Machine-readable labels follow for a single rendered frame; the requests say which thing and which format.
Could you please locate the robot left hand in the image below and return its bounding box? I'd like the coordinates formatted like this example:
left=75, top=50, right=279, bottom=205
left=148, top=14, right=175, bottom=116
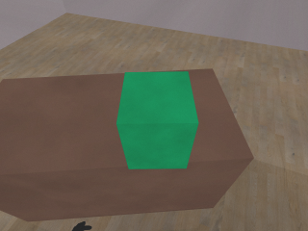
left=72, top=221, right=92, bottom=231

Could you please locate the carton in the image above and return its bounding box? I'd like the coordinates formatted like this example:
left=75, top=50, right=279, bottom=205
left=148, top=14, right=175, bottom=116
left=116, top=71, right=199, bottom=169

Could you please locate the pedestal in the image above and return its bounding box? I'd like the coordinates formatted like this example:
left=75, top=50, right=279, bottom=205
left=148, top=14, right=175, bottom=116
left=0, top=68, right=254, bottom=222

